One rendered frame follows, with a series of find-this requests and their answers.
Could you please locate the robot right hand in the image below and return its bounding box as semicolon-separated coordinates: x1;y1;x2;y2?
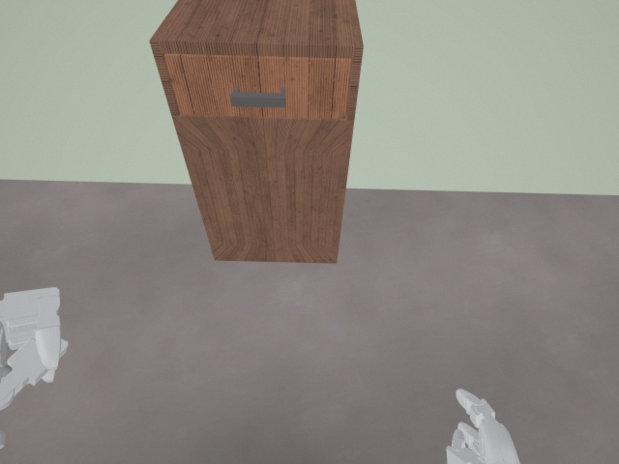
446;389;520;464

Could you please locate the drawer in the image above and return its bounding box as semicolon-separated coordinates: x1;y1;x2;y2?
164;53;351;119

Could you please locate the handle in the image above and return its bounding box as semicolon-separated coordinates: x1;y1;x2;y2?
230;87;285;108

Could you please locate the cabinet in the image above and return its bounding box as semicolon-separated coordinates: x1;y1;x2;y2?
149;0;364;264

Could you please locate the robot left hand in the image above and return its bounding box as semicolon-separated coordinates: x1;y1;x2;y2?
0;287;68;410

